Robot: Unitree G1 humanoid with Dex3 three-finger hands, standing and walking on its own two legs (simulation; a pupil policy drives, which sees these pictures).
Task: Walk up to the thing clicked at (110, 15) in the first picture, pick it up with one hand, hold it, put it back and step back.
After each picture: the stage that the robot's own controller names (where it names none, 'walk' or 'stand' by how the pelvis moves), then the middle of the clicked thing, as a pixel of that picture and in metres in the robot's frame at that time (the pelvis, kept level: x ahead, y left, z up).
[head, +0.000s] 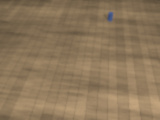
stand; (110, 16) +1.94 -0.39 -0.72
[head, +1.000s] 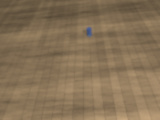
walk; (89, 32) +1.82 +0.04 -0.69
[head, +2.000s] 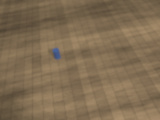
walk; (56, 53) +1.16 +0.31 -0.70
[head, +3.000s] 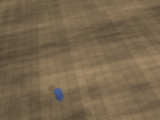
walk; (59, 94) +0.71 +0.29 -0.71
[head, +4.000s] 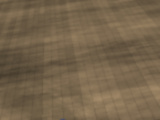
walk; out of the picture +0.47 +0.24 -0.71
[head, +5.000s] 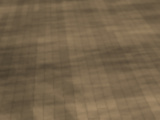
stand; out of the picture +0.37 +0.22 -0.71
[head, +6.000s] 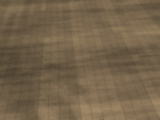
stand; out of the picture +0.37 +0.20 -0.72
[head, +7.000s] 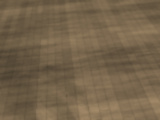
stand; out of the picture +0.37 +0.23 -0.73
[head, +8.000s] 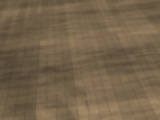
stand; out of the picture +0.36 +0.23 -0.73
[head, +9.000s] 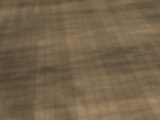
stand; out of the picture +0.35 +0.23 -0.73
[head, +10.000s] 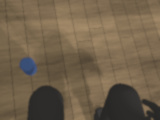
go down; (29, 67) +0.43 +0.23 -0.37
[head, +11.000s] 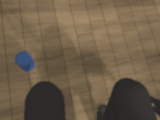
go down; (25, 62) +0.43 +0.25 -0.31
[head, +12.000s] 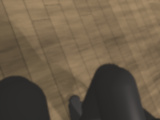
close in; out of the picture +0.43 +0.28 -0.23
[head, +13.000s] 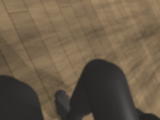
close; out of the picture +0.42 +0.29 -0.23
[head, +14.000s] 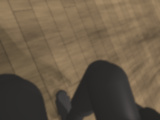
lift; out of the picture +0.39 +0.27 -0.23
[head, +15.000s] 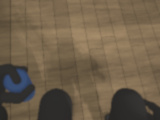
lift; (21, 86) +0.31 +0.23 -0.07
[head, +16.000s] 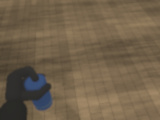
hold; (39, 92) +0.33 +0.17 +0.02
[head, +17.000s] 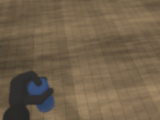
hold; (42, 95) +0.32 +0.16 -0.01
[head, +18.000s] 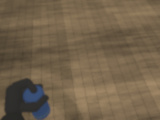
crouch; (37, 103) +0.31 +0.18 -0.05
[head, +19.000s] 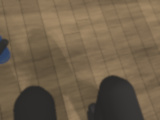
lower; out of the picture +0.46 +0.25 -0.12
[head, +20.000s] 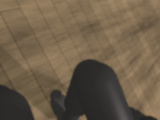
lower; out of the picture +0.43 +0.28 -0.23
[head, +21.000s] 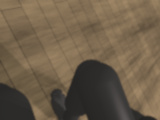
lower; out of the picture +0.43 +0.28 -0.23
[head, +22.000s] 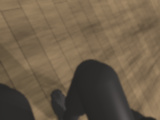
lower; out of the picture +0.43 +0.28 -0.23
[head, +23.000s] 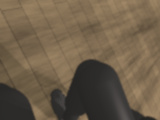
lower; out of the picture +0.43 +0.28 -0.23
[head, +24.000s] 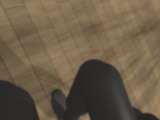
open; out of the picture +0.43 +0.27 -0.23
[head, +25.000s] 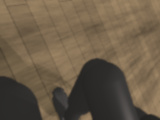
rise; out of the picture +0.42 +0.27 -0.23
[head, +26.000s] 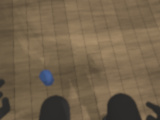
walk; (47, 78) +0.44 +0.20 -0.43
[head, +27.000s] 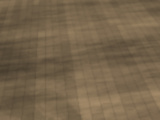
stand; out of the picture +0.37 +0.18 -0.66
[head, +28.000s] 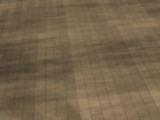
stand; out of the picture +0.37 +0.19 -0.66
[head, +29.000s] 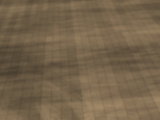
stand; out of the picture +0.39 +0.17 -0.71
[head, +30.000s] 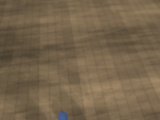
walk; (63, 118) +0.41 +0.14 -0.70
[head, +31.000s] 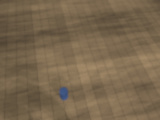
walk; (63, 93) +0.57 +0.13 -0.71
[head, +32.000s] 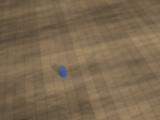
walk; (62, 72) +0.85 +0.28 -0.70
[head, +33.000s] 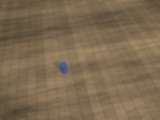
stand; (63, 67) +0.99 +0.23 -0.71
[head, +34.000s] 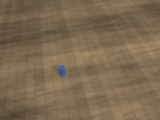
stand; (62, 71) +1.00 +0.23 -0.73
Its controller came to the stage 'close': yes
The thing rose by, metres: 0.70
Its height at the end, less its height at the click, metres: +0.00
